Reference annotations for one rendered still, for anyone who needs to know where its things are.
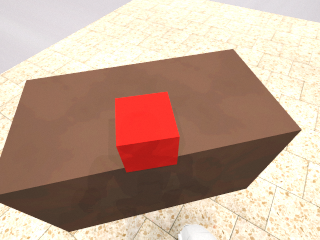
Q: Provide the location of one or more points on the carton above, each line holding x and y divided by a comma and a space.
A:
146, 131

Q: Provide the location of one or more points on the right robot thigh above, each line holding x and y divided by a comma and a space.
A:
195, 232

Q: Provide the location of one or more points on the pedestal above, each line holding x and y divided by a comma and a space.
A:
60, 163

